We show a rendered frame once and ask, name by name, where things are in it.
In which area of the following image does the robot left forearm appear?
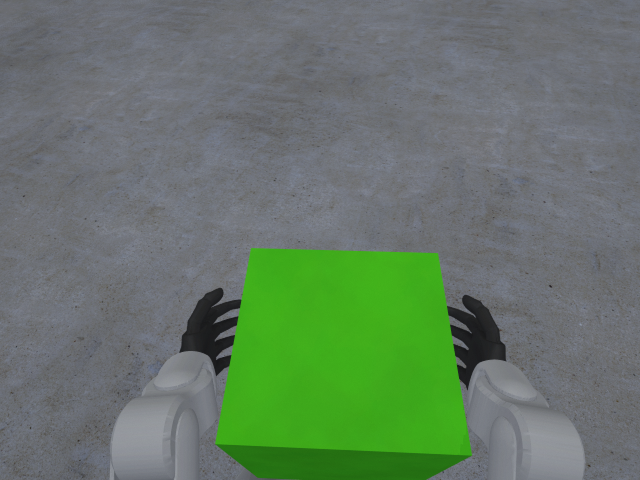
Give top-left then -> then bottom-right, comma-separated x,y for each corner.
109,351 -> 218,480

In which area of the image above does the carton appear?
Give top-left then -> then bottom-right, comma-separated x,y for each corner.
215,248 -> 472,480

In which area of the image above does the left robot hand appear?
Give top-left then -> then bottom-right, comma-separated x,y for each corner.
179,288 -> 241,376

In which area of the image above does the robot right forearm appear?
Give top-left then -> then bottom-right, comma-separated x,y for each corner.
467,360 -> 585,480

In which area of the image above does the right robot hand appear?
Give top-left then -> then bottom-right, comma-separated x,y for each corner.
447,295 -> 507,390

